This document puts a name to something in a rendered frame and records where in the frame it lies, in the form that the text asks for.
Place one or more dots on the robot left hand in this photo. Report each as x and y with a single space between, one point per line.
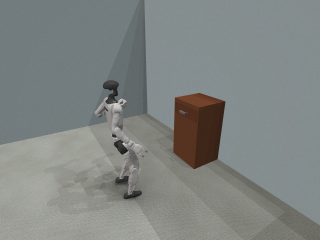
123 102

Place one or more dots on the drawer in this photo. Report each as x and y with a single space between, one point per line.
192 113

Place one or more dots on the humanoid robot torso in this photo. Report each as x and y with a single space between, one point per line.
109 117

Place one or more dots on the robot left foot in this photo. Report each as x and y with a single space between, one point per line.
119 180

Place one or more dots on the robot right hand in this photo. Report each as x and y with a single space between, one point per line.
137 149

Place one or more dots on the left robot upper arm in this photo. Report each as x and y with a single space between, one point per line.
100 109

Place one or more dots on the robot right forearm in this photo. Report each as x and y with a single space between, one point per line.
120 135

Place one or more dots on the handle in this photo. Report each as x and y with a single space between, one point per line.
182 112

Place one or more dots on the cabinet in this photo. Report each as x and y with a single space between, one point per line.
198 144

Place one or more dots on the right robot upper arm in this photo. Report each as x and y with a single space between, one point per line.
116 113

